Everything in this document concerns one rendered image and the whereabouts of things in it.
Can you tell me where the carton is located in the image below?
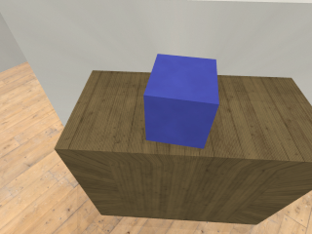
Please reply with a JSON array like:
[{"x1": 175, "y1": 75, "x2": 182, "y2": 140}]
[{"x1": 143, "y1": 54, "x2": 219, "y2": 149}]

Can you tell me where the pedestal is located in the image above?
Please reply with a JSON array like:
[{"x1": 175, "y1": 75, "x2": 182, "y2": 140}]
[{"x1": 54, "y1": 70, "x2": 312, "y2": 225}]

